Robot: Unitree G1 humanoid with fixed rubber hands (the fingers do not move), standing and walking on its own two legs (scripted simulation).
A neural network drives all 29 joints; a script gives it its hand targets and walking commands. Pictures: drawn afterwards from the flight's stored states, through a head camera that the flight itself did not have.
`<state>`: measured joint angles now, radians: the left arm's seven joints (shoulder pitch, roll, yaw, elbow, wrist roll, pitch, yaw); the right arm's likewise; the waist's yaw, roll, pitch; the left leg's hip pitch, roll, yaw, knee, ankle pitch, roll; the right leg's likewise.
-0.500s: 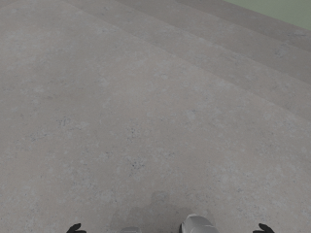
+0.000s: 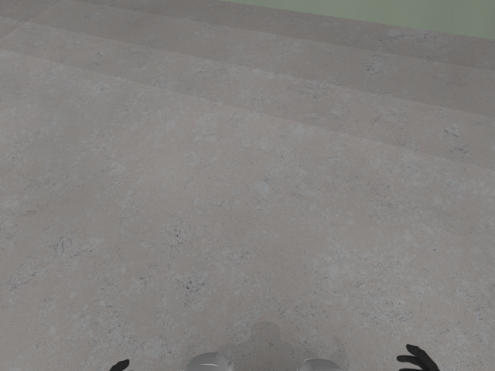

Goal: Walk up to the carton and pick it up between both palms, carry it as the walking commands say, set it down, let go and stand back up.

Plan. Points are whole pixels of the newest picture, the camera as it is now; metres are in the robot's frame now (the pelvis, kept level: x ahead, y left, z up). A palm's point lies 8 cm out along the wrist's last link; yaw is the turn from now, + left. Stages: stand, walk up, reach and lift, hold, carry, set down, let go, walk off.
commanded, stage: walk up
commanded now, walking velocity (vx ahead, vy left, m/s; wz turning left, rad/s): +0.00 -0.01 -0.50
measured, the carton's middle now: out of the picture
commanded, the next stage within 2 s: none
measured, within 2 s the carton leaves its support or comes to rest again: neither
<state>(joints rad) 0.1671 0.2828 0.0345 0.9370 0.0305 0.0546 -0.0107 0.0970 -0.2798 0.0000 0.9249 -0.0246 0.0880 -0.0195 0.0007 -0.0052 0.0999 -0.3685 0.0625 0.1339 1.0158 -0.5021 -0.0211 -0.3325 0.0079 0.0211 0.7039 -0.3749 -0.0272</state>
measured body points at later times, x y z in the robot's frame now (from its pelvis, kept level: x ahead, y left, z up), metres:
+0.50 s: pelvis +0.01 +0.10 +0.02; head +0.08 +0.14 +0.46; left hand +0.12 +0.34 -0.15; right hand +0.05 -0.18 -0.09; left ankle +0.01 +0.12 -0.72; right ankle -0.06 -0.09 -0.64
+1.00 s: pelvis +0.03 +0.16 +0.00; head +0.05 +0.16 +0.45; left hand +0.13 +0.43 -0.14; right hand +0.10 -0.14 -0.11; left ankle +0.07 +0.26 -0.70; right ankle -0.04 +0.03 -0.72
